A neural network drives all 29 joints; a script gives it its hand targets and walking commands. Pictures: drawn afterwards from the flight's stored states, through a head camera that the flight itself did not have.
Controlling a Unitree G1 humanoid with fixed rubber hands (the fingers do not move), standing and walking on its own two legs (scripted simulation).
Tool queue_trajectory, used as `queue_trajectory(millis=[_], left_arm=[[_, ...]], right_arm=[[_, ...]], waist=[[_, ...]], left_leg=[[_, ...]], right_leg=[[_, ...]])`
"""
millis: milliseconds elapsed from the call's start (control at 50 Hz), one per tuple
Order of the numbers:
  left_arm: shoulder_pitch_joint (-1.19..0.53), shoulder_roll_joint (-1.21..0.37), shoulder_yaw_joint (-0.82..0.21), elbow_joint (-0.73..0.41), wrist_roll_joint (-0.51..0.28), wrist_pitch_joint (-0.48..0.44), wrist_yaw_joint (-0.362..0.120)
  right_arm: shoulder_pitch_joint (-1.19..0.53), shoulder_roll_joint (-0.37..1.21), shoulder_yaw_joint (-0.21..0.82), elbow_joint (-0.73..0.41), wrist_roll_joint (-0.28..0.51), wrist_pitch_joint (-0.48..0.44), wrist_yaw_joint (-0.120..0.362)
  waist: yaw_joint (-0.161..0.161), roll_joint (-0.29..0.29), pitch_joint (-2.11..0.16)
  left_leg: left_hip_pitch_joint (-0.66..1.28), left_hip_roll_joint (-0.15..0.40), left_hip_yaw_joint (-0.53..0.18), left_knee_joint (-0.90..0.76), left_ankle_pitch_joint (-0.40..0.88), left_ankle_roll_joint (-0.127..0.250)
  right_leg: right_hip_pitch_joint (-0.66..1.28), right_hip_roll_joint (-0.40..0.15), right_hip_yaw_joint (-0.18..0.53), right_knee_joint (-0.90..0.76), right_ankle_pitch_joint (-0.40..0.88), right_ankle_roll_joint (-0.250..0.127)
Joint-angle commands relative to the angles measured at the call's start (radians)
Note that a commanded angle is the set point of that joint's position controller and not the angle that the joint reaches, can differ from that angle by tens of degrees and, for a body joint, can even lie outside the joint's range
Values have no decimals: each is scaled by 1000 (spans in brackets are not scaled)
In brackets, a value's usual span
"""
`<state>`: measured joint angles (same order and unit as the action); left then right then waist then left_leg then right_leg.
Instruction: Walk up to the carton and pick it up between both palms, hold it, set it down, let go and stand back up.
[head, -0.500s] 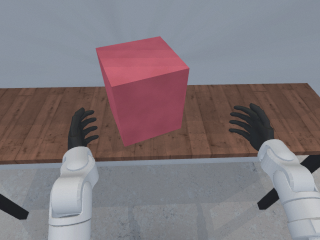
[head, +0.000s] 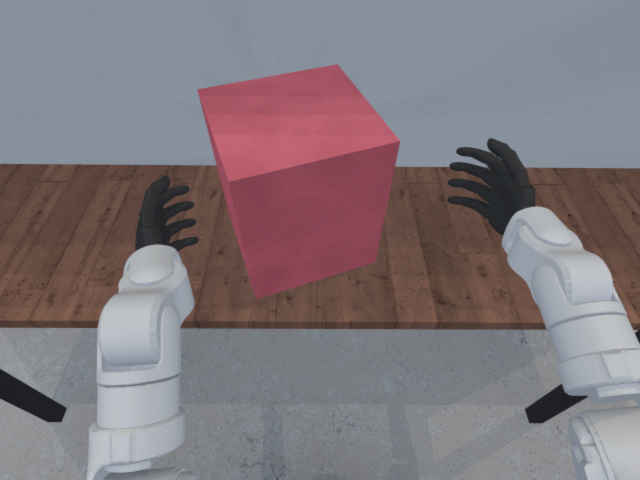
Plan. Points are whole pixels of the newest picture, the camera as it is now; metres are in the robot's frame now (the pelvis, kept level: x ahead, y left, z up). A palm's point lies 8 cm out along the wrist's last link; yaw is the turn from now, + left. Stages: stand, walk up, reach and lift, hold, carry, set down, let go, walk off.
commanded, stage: reach and lift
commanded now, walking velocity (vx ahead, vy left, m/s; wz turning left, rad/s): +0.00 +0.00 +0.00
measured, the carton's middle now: (295, 184) +0.52 +0.10 +0.05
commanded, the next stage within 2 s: none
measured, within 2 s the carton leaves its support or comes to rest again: neither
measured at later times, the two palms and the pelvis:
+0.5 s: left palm (118, 195) +0.33 +0.25 +0.20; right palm (482, 158) +0.43 -0.13 +0.19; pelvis -0.02 +0.00 +0.00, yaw +0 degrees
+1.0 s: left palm (142, 164) +0.40 +0.25 +0.18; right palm (449, 96) +0.51 -0.09 +0.22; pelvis +0.01 +0.01 +0.00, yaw +0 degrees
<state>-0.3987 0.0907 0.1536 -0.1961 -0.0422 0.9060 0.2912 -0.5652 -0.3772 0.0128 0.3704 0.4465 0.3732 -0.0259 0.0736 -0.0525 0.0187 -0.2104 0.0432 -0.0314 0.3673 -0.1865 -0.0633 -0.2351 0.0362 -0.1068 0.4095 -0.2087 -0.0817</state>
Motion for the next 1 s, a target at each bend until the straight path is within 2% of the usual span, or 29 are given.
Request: queue_trajectory(millis=[0, 60, 140, 180, 200, 240, 280, 340, 380, 400, 420, 460, 480, 500, 520, 540, 560, 580, 620, 640, 700, 720, 760, 800, 840, 880, 920, 960, 980], left_arm=[[-394, 111, 139, -349, -27, -38, -30], [-422, 112, 129, -382, -35, -38, -19], [-483, 128, 119, -293, -44, -38, -10], [-539, 144, 104, -231, -50, -37, -7], [-558, 147, 101, -160, -49, -34, -9], [-597, 160, 103, -68, -49, -32, -6], [-626, 163, 105, 26, -59, -35, 2], [-731, 187, 95, 235, -76, -39, 13], [-766, 190, 89, 297, -87, -47, 19], [-800, 181, 68, 329, -98, -52, 23], [-839, 191, 69, 373, -94, -58, 30], [-881, 189, 48, 401, -126, -77, 34], [-901, 195, 54, 390, -132, -92, 37], [-935, 199, 38, 358, -152, -110, 39], [-920, 199, 35, 352, -149, -120, 40], [-927, 195, 28, 323, -154, -131, 38], [-933, 208, 29, 337, -145, -140, 38], [-961, 210, 22, 315, -149, -149, 36], [-981, 227, 39, 319, -129, -149, 31], [-956, 224, 42, 328, -126, -153, 22], [-874, 223, 85, 251, -85, -150, -1], [-890, 221, 89, 193, -76, -149, -5], [-896, 221, 96, 166, -76, -142, -20], [-921, 233, 118, 128, -68, -148, -20], [-919, 251, 139, 88, -70, -149, -18], [-935, 245, 149, 76, -67, -142, -17], [-936, 240, 163, 68, -36, -136, -13], [-933, 204, 152, 107, -27, -138, -16], [-924, 218, 154, 130, -22, -145, -16]], right_arm=[[-555, -372, 83, -254, 78, -73, -52], [-573, -374, 90, -213, 97, -66, -53], [-614, -365, 104, -99, 115, -37, -37], [-653, -358, 96, -30, 119, -23, -31], [-683, -359, 93, 12, 114, -12, -25], [-734, -345, 100, 48, 117, 2, -13], [-792, -336, 99, 52, 103, 8, -7], [-904, -312, 87, 102, 85, 27, 18], [-931, -299, 77, 108, 67, 29, 33], [-951, -292, 69, 161, 55, 36, 41], [-974, -306, 58, 198, 38, 38, 47], [-1010, -312, 44, 214, 12, 33, 55], [-1036, -316, 50, 210, 18, 26, 62], [-1040, -324, 38, 216, 9, 20, 63], [-1011, -318, 45, 220, 15, 15, 65], [-1009, -335, 27, 227, 13, 7, 62], [-1003, -339, 36, 267, 17, 6, 63], [-1021, -353, 20, 294, 9, 2, 61], [-1036, -376, 18, 341, 9, 2, 58], [-1030, -358, 45, 348, 15, 4, 57], [-1017, -362, 96, 259, 53, -24, 36], [-1040, -377, 80, 208, 52, -40, 26], [-1072, -371, 102, 170, 62, -50, 8], [-1113, -374, 104, 143, 63, -59, -1], [-1129, -370, 116, 95, 66, -61, -13], [-1132, -372, 114, 110, 59, -58, -22], [-1120, -375, 119, 152, 52, -51, -25], [-1142, -370, 133, 235, 65, -43, -18], [-1132, -352, 156, 244, 75, -37, -10]], waist=[[86, 56, -656], [92, 80, -644], [106, 92, -608], [101, 120, -578], [103, 117, -542], [131, 96, -498], [149, 56, -489], [173, 16, -413], [173, 11, -428], [159, 18, -418], [167, 28, -424], [153, 12, -447], [163, -1, -485], [143, 10, -522], [146, 13, -551], [127, 24, -592], [131, 40, -616], [112, 49, -660], [114, 67, -683], [125, 49, -678], [150, 53, -809], [137, 69, -881], [127, 66, -911], [142, 75, -937], [159, 44, -978], [144, 37, -976], [148, 41, -976], [142, 65, -921], [169, 56, -896]], left_leg=[[32, -58, 73, -6, 485, -29], [77, -52, 69, -1, 531, -31], [52, -46, 72, -3, 468, -33], [49, -45, 73, 0, 427, -36], [31, -44, 72, -11, 388, -33], [-4, -44, 77, -23, 297, -22], [-49, -42, 70, -34, 220, -10], [-147, -42, 62, -45, 51, 13], [-180, -42, 57, -43, 9, 16], [-183, -41, 51, -43, -8, 16], [-193, -41, 53, -38, -9, 12], [-195, -46, 47, -31, -13, 19], [-194, -41, 44, -35, 11, 21], [-190, -43, 45, -28, 22, 16], [-178, -45, 47, -24, 55, 12], [-163, -47, 46, -24, 99, 6], [-165, -46, 50, -14, 138, -1], [-159, -46, 50, -13, 172, -5], [-141, -46, 58, -8, 215, -19], [-137, -45, 59, -3, 242, -18], [-89, -55, 69, 19, 424, -32], [-69, -61, 68, 27, 478, -41], [-89, -69, 64, 31, 507, -47], [-98, -66, 66, 35, 524, -52], [-152, -72, 73, 23, 502, -45], [-199, -75, 74, -1, 459, -42], [-214, -71, 76, -23, 450, -37], [-152, -57, 65, -14, 491, -52], [-165, -56, 71, -18, 470, -48]], right_leg=[[449, -27, 205, 20, 906, 146], [400, -10, 192, 22, 876, 138], [367, -11, 205, -1, 721, 121], [332, -11, 200, -14, 625, 111], [307, -8, 195, -23, 566, 108], [278, -16, 205, -49, 405, 97], [269, -32, 220, -62, 300, 99], [200, -49, 251, -106, -60, 80], [206, -62, 268, -121, -167, 76], [189, -63, 264, -122, -197, 72], [196, -62, 267, -125, -216, 64], [193, -57, 259, -122, -197, 62], [203, -52, 253, -115, -163, 65], [209, -50, 249, -107, -130, 68], [232, -47, 243, -101, -62, 69], [245, -36, 225, -84, 30, 70], [261, -34, 223, -77, 86, 69], [271, -28, 205, -65, 168, 74], [277, -13, 181, -54, 248, 74], [297, -15, 182, -49, 308, 79], [425, -5, 170, 1, 677, 102], [444, 1, 157, 24, 803, 113], [479, -7, 158, 48, 969, 131], [474, -15, 159, 63, 1036, 141], [519, -39, 168, 75, 1115, 147], [523, -58, 168, 93, 1166, 159], [545, -69, 175, 94, 1176, 153], [495, -42, 150, 91, 1112, 144], [490, -45, 155, 82, 1073, 138]])
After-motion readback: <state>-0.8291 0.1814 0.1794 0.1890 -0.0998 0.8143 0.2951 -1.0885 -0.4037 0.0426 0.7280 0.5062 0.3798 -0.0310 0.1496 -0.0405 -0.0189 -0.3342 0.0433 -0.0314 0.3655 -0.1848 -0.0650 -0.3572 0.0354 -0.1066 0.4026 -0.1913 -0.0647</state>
